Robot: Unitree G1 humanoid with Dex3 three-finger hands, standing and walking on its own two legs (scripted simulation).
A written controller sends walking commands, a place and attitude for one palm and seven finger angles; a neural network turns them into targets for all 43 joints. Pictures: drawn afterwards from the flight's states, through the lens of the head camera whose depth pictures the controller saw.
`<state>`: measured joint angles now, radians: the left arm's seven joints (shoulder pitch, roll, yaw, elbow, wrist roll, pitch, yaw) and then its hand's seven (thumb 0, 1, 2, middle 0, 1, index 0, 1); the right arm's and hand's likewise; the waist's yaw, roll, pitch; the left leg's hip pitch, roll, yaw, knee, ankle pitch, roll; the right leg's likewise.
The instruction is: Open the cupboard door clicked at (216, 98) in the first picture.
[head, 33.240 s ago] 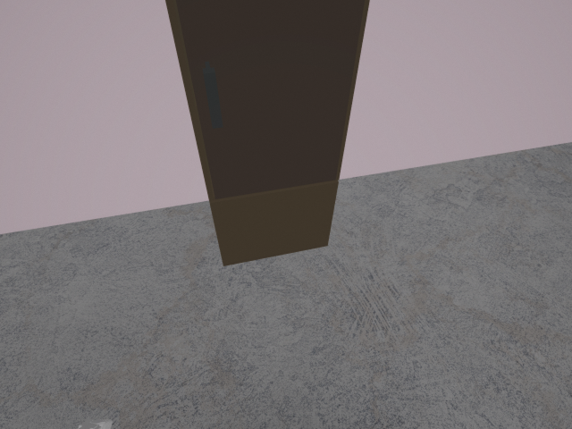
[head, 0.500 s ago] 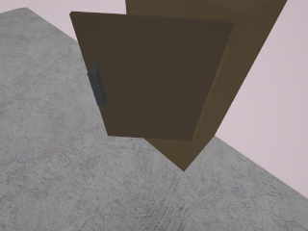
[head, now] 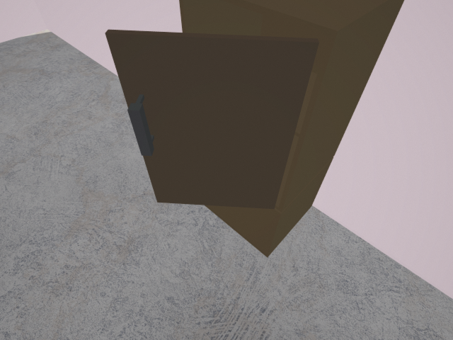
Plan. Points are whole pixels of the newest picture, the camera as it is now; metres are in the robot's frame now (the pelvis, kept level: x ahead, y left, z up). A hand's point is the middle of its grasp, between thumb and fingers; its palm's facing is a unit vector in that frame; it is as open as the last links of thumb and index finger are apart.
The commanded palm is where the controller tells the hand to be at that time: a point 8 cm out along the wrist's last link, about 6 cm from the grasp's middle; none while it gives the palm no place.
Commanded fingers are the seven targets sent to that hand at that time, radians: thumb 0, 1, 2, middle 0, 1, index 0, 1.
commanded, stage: come to a stop and stand still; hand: left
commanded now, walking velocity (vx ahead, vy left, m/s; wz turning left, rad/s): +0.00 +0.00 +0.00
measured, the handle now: (144, 125) +0.57 +0.25 +0.03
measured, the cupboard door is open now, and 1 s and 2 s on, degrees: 40 40 40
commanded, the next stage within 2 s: look again from close up in 0.30 s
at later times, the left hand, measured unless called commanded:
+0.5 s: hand out of the picture -0.04 +0.14 -0.18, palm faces +0.03 -0.99 -0.15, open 7.3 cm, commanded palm none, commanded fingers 0.00 0.90 0.90 -0.20 -0.30 -0.20 -0.30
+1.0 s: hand out of the picture +0.00 +0.21 -0.18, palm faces +0.01 -0.98 -0.21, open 7.3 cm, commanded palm none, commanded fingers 0.00 0.90 0.90 -0.20 -0.30 -0.20 -0.30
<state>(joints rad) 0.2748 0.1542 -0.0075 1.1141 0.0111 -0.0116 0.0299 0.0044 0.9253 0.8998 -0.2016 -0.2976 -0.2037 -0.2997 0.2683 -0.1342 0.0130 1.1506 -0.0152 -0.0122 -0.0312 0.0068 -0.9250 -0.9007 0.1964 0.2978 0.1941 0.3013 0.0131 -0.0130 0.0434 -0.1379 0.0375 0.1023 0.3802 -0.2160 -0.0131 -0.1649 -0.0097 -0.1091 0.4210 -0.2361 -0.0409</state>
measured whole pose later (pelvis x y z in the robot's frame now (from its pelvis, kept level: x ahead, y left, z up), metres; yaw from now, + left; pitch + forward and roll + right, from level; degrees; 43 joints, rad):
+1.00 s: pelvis -0.02 +0.03 +0.00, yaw -1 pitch -1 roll +1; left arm 0.28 0.15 -0.01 1.09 0.01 -0.01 0.03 0.00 0.91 0.90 -0.20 -0.30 -0.20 -0.30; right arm 0.31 -0.14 0.02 1.10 -0.02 -0.03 -0.02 0.01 -0.91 -0.90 0.20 0.30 0.19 0.30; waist 0.00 0.01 0.03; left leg -0.18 -0.02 0.10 0.44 -0.24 0.04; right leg -0.23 -0.05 -0.07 0.48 -0.23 0.00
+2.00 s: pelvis -0.04 +0.05 -0.01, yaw -1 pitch -2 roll +0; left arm 0.25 0.19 -0.01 0.97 0.02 0.02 0.03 0.00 0.91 0.90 -0.20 -0.30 -0.20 -0.30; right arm 0.24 -0.18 0.00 0.96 -0.02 0.01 -0.01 0.00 -0.92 -0.90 0.20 0.30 0.20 0.30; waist 0.00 -0.01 0.00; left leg -0.23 -0.03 0.09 0.51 -0.25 0.06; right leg -0.25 -0.06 -0.07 0.51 -0.22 0.01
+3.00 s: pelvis -0.03 +0.03 +0.00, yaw +0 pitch -2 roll +0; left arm 0.31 0.15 -0.01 1.08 0.01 -0.02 0.04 0.00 0.92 0.90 -0.20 -0.30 -0.20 -0.30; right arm 0.29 -0.13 0.01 1.12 -0.01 -0.02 -0.02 0.01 -0.91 -0.90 0.20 0.30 0.19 0.30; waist 0.00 -0.02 0.03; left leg -0.20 -0.02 0.07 0.42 -0.20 0.04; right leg -0.22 -0.03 -0.05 0.43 -0.18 0.00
